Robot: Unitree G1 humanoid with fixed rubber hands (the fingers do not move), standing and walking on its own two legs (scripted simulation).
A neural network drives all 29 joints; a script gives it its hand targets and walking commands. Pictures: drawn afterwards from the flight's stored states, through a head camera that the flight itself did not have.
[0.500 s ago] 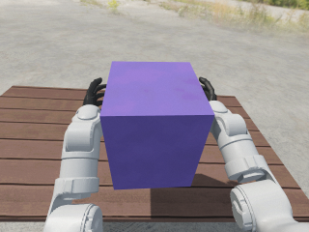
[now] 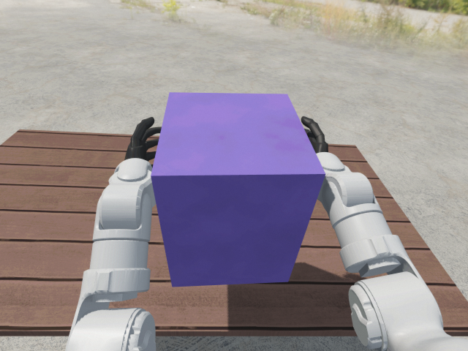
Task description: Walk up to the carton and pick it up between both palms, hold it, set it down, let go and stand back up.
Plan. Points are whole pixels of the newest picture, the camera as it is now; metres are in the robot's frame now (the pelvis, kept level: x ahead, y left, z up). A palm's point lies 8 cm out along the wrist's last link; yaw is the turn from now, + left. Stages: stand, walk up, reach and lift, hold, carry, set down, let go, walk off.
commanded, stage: hold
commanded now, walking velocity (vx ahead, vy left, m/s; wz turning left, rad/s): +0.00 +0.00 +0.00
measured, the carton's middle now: (230, 189) +0.36 +0.00 +0.16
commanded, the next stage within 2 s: set down in 0.14 s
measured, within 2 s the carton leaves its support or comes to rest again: neither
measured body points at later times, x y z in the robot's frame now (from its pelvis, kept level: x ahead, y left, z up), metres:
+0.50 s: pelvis +0.00 +0.00 +0.00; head -0.07 +0.03 +0.44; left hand +0.38 +0.15 +0.21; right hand +0.40 -0.15 +0.20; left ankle +0.03 +0.13 -0.74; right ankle +0.01 -0.14 -0.74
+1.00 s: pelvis +0.02 +0.00 +0.00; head -0.01 +0.02 +0.45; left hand +0.40 +0.15 +0.17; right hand +0.42 -0.14 +0.15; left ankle +0.03 +0.13 -0.74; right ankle +0.01 -0.14 -0.74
